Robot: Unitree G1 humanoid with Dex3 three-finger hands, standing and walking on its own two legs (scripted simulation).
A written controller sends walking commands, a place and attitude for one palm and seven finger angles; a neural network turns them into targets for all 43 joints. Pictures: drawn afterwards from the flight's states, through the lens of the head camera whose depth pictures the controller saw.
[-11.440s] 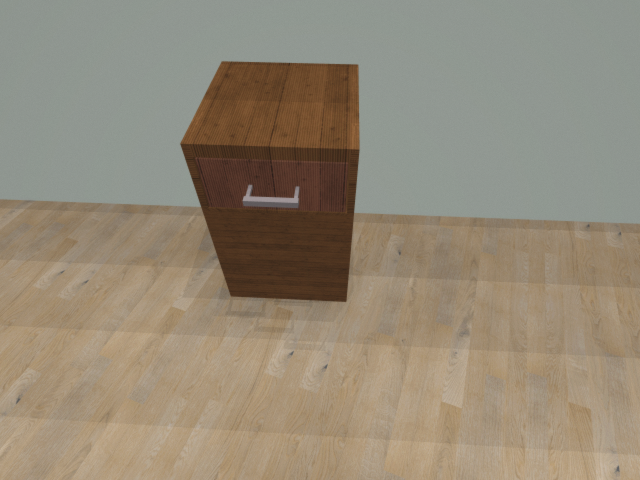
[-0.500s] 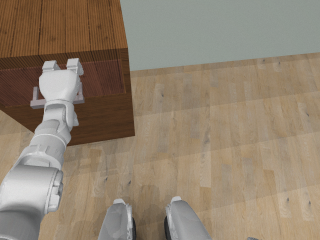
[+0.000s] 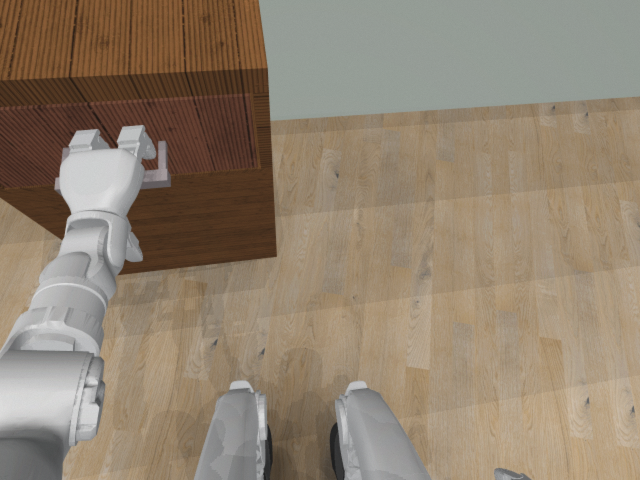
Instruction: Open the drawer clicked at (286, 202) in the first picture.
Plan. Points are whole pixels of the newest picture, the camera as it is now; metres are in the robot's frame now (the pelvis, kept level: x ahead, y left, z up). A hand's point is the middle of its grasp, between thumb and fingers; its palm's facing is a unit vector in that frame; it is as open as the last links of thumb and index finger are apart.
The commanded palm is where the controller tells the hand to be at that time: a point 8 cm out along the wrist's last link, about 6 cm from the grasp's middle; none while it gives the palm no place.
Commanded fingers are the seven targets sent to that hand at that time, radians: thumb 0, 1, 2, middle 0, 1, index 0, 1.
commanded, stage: lower the fingers behind the handle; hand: left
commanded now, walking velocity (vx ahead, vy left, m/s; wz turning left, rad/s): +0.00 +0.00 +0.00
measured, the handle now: (115, 168) +0.53 +0.27 -0.06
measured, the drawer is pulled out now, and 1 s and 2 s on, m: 0.00 0.00 0.00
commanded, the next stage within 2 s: close the thumb around the handle in 1.12 s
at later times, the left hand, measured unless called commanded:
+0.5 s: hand (132, 205) +0.48 +0.25 -0.09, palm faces -0.05 -0.06 -1.00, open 13.8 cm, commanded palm +0.47 +0.22 -0.03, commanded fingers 0.00 -0.50 0.30 -0.30 -1.20 -0.30 -1.20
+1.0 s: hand (129, 207) +0.48 +0.25 -0.09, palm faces -0.05 -0.02 -1.00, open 13.8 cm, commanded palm +0.47 +0.23 -0.04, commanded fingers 0.00 -0.50 0.30 -0.30 -1.20 -0.30 -1.20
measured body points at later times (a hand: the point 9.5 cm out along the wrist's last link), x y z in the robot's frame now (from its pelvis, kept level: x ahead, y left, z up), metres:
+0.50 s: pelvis -0.01 +0.01 -0.02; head +0.17 +0.04 +0.39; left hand +0.48 +0.25 -0.03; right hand +0.02 -0.26 -0.15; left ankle +0.03 +0.10 -0.59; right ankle +0.01 -0.12 -0.59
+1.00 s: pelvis -0.02 +0.00 -0.04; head +0.16 +0.02 +0.37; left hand +0.48 +0.25 -0.04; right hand +0.02 -0.27 -0.17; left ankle +0.03 +0.10 -0.59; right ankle +0.01 -0.12 -0.59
